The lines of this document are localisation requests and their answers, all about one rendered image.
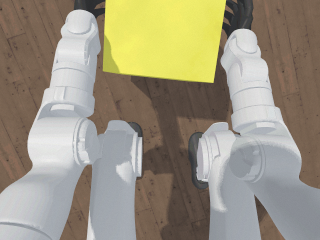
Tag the carton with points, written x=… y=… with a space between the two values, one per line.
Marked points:
x=165 y=39

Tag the robot left forearm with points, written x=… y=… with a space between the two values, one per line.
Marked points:
x=70 y=93

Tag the right robot upper arm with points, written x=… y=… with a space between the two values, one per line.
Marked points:
x=270 y=166

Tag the left robot upper arm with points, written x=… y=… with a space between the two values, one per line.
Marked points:
x=37 y=206

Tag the right robot hand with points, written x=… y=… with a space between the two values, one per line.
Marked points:
x=241 y=18

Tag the left robot hand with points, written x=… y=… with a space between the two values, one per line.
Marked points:
x=89 y=5

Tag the right robot thigh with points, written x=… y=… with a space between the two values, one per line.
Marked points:
x=233 y=212

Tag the right robot foot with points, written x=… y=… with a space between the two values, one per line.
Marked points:
x=192 y=156

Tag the robot right forearm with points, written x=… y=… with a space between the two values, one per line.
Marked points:
x=254 y=111

